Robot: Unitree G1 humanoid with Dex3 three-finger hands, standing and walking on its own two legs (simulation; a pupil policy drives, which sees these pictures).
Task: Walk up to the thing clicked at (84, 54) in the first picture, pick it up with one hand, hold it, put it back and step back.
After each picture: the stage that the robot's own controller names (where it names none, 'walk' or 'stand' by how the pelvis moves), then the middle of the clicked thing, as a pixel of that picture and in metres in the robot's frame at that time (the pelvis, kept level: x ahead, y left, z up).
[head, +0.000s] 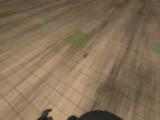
stand; (84, 54) +1.31 +0.13 -0.72
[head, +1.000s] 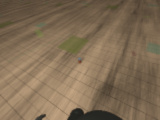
walk; (79, 60) +1.18 +0.30 -0.71
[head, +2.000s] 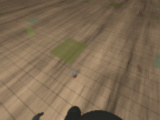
walk; (74, 74) +0.74 +0.28 -0.70
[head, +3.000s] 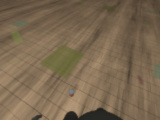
walk; (71, 93) +0.45 +0.20 -0.71
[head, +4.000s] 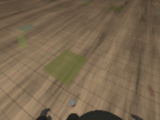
stand; (72, 103) +0.31 +0.20 -0.72
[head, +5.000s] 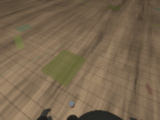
stand; (71, 104) +0.30 +0.21 -0.73
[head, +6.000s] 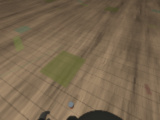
stand; (71, 105) +0.30 +0.22 -0.73
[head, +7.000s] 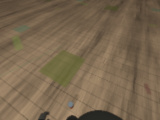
stand; (70, 105) +0.29 +0.22 -0.73
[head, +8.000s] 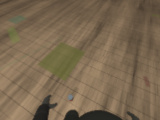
go down; (70, 97) +0.31 +0.22 -0.71
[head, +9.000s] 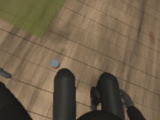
go down; (55, 64) +0.37 +0.27 -0.28
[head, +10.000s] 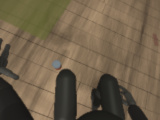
close in; (57, 65) +0.36 +0.27 -0.29
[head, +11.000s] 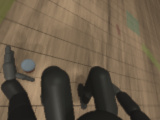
close in; (28, 66) +0.33 +0.30 -0.21
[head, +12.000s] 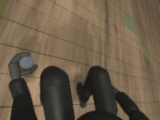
close; (27, 65) +0.34 +0.30 -0.21
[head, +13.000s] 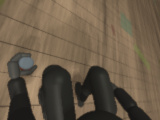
lift; (26, 65) +0.33 +0.30 -0.22
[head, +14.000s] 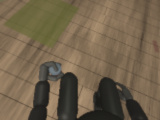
lift; (56, 72) +0.30 +0.25 -0.06
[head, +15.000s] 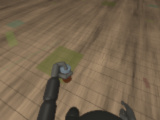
lift; (66, 73) +0.33 +0.17 +0.04
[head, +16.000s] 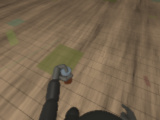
hold; (66, 75) +0.33 +0.17 +0.00
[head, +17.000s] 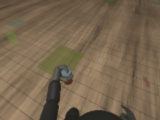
hold; (67, 76) +0.32 +0.17 +0.00
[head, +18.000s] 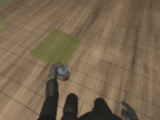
crouch; (63, 73) +0.35 +0.19 -0.06
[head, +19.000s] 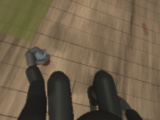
lower; (43, 58) +0.41 +0.28 -0.13
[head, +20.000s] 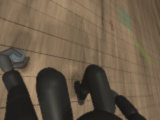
lower; (19, 60) +0.38 +0.32 -0.22
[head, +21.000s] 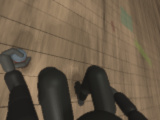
lower; (20, 59) +0.37 +0.32 -0.22
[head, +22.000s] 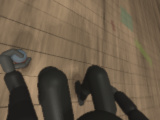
lower; (21, 59) +0.37 +0.32 -0.22
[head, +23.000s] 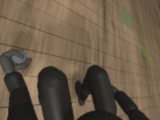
lower; (21, 60) +0.36 +0.32 -0.21
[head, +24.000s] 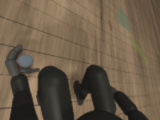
open; (25, 63) +0.35 +0.29 -0.22
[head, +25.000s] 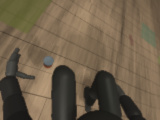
stand; (48, 62) +0.36 +0.27 -0.24
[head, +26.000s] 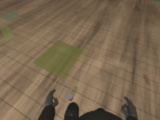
stand; (70, 97) +0.32 +0.19 -0.63
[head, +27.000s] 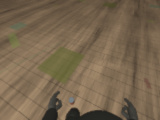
stand; (71, 101) +0.33 +0.20 -0.66
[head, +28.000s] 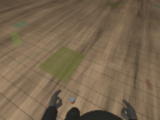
stand; (72, 100) +0.33 +0.20 -0.67
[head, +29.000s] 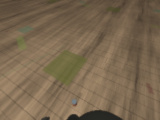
walk; (74, 102) +0.34 +0.19 -0.72
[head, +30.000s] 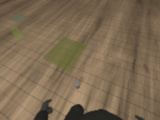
walk; (77, 85) +0.46 +0.18 -0.70
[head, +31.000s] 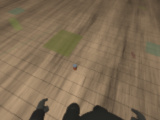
walk; (74, 67) +0.78 +0.22 -0.70
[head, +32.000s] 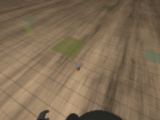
stand; (78, 67) +0.94 +0.21 -0.71
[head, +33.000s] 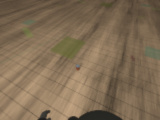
stand; (77, 67) +0.94 +0.22 -0.73
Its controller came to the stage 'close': yes
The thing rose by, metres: 0.70
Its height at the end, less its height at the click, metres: +0.00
